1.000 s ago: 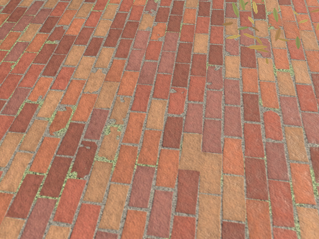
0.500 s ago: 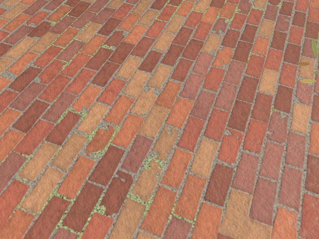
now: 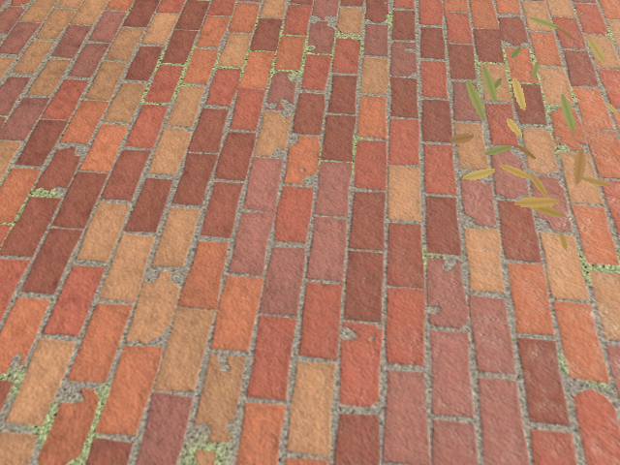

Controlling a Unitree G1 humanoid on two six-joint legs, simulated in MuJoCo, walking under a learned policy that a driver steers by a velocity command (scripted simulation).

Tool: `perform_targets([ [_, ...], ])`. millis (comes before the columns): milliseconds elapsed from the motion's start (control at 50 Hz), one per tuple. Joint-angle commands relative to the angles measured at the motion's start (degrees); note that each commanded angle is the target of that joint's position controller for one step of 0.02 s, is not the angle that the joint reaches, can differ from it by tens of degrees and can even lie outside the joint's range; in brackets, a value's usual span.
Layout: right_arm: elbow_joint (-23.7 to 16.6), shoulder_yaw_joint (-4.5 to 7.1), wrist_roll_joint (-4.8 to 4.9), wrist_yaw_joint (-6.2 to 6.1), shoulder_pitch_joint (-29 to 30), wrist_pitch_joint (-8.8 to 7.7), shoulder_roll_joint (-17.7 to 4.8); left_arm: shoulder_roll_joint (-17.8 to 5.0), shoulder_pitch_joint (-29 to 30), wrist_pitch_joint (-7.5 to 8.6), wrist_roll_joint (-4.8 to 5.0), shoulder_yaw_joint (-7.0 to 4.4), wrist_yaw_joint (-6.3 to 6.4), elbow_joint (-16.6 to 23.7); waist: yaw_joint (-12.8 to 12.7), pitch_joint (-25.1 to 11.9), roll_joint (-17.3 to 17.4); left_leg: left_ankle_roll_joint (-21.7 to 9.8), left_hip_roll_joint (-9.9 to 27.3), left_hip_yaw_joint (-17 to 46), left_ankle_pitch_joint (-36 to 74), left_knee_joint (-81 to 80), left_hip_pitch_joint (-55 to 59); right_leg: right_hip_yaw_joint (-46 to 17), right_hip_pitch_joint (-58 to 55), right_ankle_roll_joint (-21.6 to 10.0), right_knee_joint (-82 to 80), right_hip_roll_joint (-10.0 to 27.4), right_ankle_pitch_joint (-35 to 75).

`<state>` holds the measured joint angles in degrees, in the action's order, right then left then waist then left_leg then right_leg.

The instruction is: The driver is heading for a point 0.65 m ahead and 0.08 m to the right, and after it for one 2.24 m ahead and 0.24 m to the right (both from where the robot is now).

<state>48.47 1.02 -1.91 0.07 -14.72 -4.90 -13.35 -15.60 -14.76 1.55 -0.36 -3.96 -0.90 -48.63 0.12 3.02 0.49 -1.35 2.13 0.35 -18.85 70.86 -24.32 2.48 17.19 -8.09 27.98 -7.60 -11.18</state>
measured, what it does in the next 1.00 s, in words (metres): walks ahead, turning right: left foot, then right foot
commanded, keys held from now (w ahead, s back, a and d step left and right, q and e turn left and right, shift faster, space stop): w+e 0.72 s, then w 0.08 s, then w+q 0.20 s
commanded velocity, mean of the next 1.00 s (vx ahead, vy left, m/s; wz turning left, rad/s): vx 0.50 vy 0.00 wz -0.47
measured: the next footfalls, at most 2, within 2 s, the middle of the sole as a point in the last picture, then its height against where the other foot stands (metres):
left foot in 0.38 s outside the picture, level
right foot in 0.90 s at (425, 425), level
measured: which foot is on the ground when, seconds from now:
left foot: up 0.00-0.36, down 0.38-0.90, up 0.92-1.00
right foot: down 0.00-0.38, up 0.40-0.88, down 0.90-1.00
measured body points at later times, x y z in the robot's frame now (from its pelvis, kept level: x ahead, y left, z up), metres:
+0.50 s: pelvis +0.29 +0.04 +0.00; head +0.32 +0.04 +0.45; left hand +0.41 +0.30 -0.13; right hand +0.37 -0.26 -0.09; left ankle +0.36 +0.12 -0.73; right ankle +0.15 -0.04 -0.64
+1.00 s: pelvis +0.51 -0.10 +0.00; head +0.53 -0.13 +0.45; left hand +0.77 +0.03 -0.10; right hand +0.37 -0.32 -0.15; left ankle +0.44 +0.09 -0.64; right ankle +0.52 -0.19 -0.73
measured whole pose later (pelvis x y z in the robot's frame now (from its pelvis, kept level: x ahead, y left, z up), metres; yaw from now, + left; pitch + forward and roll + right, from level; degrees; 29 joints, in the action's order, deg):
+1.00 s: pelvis +0.51 -0.10 +0.00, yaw -28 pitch +1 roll +1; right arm 51.9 1.6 0.1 0.4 -23.1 -2.7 -13.3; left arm -13.1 -7.1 3.1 -2.3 -1.3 -0.8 -42.8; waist 3.0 2.8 0.7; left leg -2.8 2.3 -1.5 -23.2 64.3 -16.7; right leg 5.6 20.7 -4.4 31.3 -0.8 -12.1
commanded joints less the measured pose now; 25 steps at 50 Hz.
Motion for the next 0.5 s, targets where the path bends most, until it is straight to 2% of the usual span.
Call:
perform_targets([
  [20,-3.89,1.02,-1.23,0.37,-2.88,1.56,-5.19,-5.89,-2.70,1.61,0.45,-1.24,0.31,2.33,1.77,-2.17,-0.09,2.33,3.21,1.33,1.92,-4.14,-8.03,-18.97,-5.16,-9.12,-15.45,15.33,17.57],
  [80,-6.38,0.87,-1.08,0.65,2.30,2.54,-4.83,-7.99,-5.25,2.20,0.55,-1.76,0.38,1.81,0.84,-1.30,-1.83,4.17,3.42,-0.29,7.72,-12.11,-10.36,-16.76,-4.00,-7.86,-16.40,12.87,19.74],
  [140,-8.86,0.68,-0.75,0.84,9.62,2.54,-4.90,-8.00,-8.78,1.85,0.71,-1.85,0.50,1.39,-2.18,-0.85,-3.50,4.88,2.71,-0.52,14.76,-21.52,-13.25,-17.33,-7.46,-5.45,-15.36,11.63,19.97],
  [200,-10.75,0.29,-0.33,1.15,15.22,2.23,-4.90,-8.44,-11.93,1.55,0.40,-2.01,0.83,1.18,-4.75,-1.30,-4.35,4.70,1.18,-0.26,17.93,-28.45,-14.36,-19.17,-12.44,-4.66,-13.19,11.95,21.77],
  [260,-12.55,0.00,0.09,1.26,19.10,1.52,-5.50,-9.03,-13.23,1.39,-0.35,-2.13,1.23,1.53,-5.95,-1.22,-4.66,3.77,-0.58,0.06,16.94,-33.86,-13.44,-21.85,-16.20,-4.64,-10.15,13.38,25.47],
  [300,-12.69,0.24,0.30,1.16,17.25,0.96,-6.82,-9.94,-11.22,1.48,-0.63,-2.35,1.70,2.46,-4.12,-1.51,-5.19,2.47,-1.39,1.31,14.70,-38.14,-7.80,-24.00,-16.03,-3.30,-7.95,14.47,26.56],
  [320,-11.78,0.59,0.44,0.95,13.66,0.69,-7.81,-10.56,-8.93,1.57,-0.71,-2.47,1.77,3.17,-2.07,-2.23,-5.54,1.55,-2.32,1.35,12.44,-40.30,-1.63,-24.32,-14.06,-2.16,-5.94,14.37,28.63],
  [340,-9.96,1.22,0.49,0.46,7.76,0.33,-9.22,-11.12,-7.27,1.82,-0.71,-2.54,1.54,3.66,0.56,-4.66,-5.13,0.49,-3.92,0.73,10.41,-41.89,6.76,-24.17,-12.32,-1.01,-0.87,13.08,32.99],
  [360,-8.08,2.01,0.07,-0.24,0.02,-0.45,-11.04,-10.56,-6.44,2.26,-0.19,-2.31,0.97,3.72,4.66,-8.84,-1.88,-1.24,-2.01,2.09,11.50,-45.26,18.09,-21.41,-8.90,0.42,9.71,9.47,31.77],
  [380,-7.85,3.03,-1.18,-1.37,-9.28,-0.79,-15.28,-6.15,-7.19,2.83,0.46,-1.01,0.46,5.42,7.61,-17.87,4.47,-4.08,11.33,15.11,-1.16,-46.86,31.46,-16.72,-2.24,1.69,25.46,6.05,16.29],
  [400,-8.32,4.14,-1.76,-1.58,-7.87,0.14,-19.80,-1.87,-14.89,2.56,1.92,-0.14,0.51,6.92,2.44,-22.56,17.89,-11.07,24.90,41.54,-4.16,-53.27,42.34,-9.92,15.22,3.48,39.52,-2.46,-22.11],
  [420,-8.56,3.87,-0.73,-1.25,-4.77,0.89,-14.96,-7.21,-13.50,1.56,-0.31,-0.56,1.12,5.01,1.86,-16.96,9.33,-11.66,23.21,44.11,-12.64,-54.49,36.35,-9.46,21.07,2.84,44.80,3.44,-18.40],
  [440,-9.23,2.63,-0.20,-1.03,-1.33,0.94,-9.67,-8.04,-8.65,1.21,-0.88,-0.90,0.63,5.03,1.94,-9.33,2.80,-10.06,19.98,33.79,-11.19,-55.56,28.27,-8.98,20.61,3.06,44.11,5.72,-12.23],
  [460,-8.86,2.03,-0.21,-0.76,0.64,0.85,-7.47,-6.98,-6.24,1.04,-0.92,-0.74,0.08,5.53,1.14,-5.46,1.23,-8.63,16.91,25.34,-2.91,-56.87,22.74,-8.29,19.26,3.60,41.73,7.42,-8.90],
  [500,-7.38,1.73,0.12,-0.81,-0.27,0.19,-6.61,-5.81,-5.73,-0.21,-1.81,-0.62,-1.05,5.64,-0.06,-3.01,5.49,-6.60,12.85,14.43,8.31,-58.69,17.53,-7.26,16.70,4.67,39.25,9.45,-7.22],
])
